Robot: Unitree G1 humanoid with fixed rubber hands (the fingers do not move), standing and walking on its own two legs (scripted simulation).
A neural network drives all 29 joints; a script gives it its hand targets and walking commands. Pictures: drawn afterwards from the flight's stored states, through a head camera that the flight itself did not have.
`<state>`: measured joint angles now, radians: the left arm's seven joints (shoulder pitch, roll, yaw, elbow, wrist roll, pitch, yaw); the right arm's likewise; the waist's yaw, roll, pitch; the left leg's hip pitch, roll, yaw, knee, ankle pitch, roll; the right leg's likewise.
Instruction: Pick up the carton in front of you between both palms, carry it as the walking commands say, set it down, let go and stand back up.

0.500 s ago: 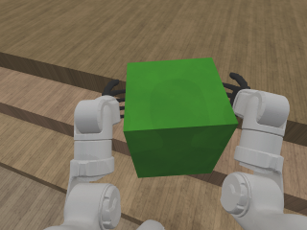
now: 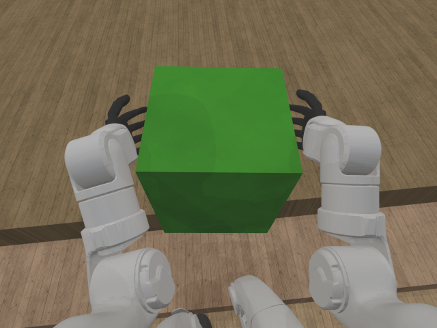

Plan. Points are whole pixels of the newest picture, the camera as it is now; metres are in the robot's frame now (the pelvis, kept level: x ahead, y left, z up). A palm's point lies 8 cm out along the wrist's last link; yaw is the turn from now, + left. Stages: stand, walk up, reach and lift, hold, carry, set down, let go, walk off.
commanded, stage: carry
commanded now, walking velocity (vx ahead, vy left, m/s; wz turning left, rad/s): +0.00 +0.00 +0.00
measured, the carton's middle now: (217, 158) +0.40 -0.05 +0.06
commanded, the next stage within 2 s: none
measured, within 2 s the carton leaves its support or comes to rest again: neither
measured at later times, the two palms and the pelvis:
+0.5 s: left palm (58, 69) +0.53 +0.18 +0.20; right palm (234, 34) +0.56 -0.12 +0.20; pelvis +0.17 -0.01 +0.04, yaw +0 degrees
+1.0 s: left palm out of the picture +0.62 +0.15 +0.31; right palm out of the picture +0.64 -0.15 +0.31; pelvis +0.30 -0.01 +0.18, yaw +1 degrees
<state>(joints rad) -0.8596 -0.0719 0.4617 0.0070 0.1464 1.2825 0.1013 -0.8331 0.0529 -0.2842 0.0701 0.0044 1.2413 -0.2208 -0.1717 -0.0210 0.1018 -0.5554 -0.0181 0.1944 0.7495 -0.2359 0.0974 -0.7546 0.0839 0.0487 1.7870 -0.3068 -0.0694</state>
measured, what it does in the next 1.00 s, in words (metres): climbs: right foot, then left foot 0.16 m higher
